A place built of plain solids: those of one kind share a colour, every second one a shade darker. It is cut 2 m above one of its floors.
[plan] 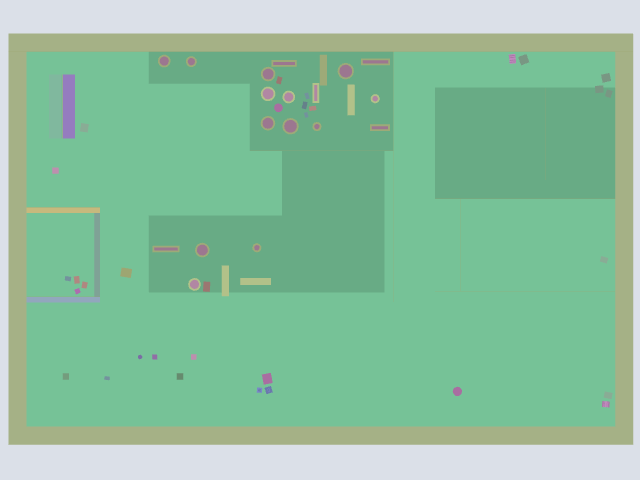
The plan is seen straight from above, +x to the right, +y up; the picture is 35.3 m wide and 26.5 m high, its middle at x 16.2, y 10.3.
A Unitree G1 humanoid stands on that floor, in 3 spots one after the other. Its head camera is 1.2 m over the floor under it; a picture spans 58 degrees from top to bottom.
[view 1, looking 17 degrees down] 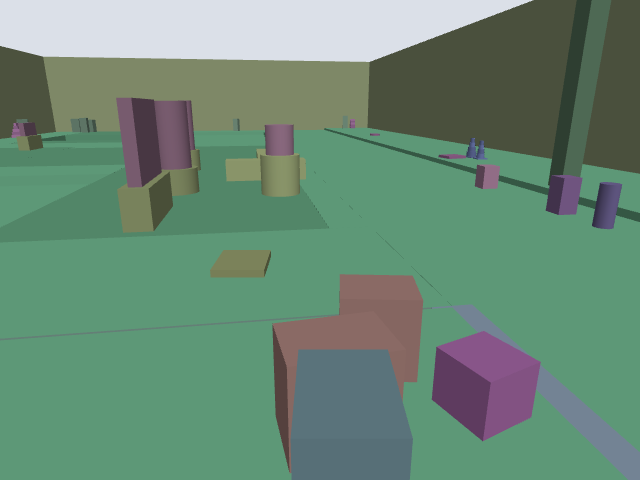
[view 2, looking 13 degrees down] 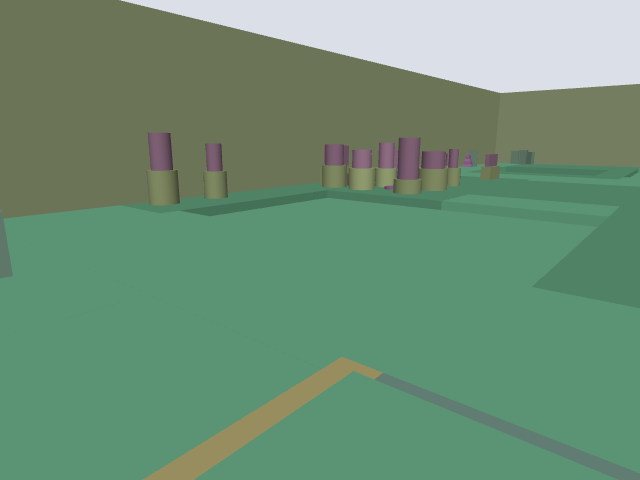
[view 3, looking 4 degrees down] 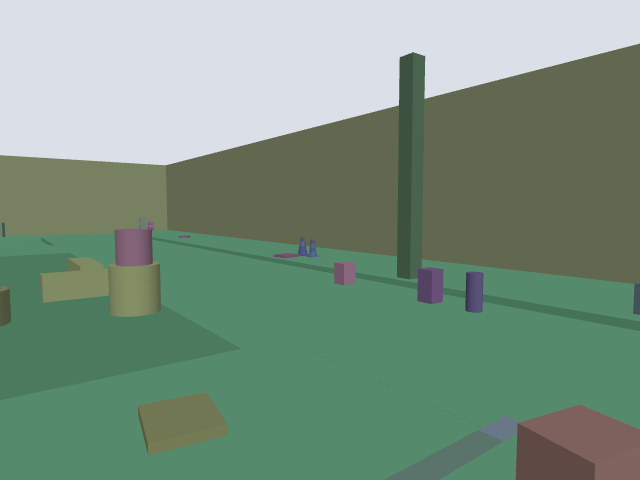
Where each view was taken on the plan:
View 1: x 1.42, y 8.37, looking -9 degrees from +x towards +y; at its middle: floor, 5.13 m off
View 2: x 2.02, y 10.58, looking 40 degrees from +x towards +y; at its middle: floor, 6.67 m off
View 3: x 2.58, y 9.48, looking -37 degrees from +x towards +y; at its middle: wall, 15.79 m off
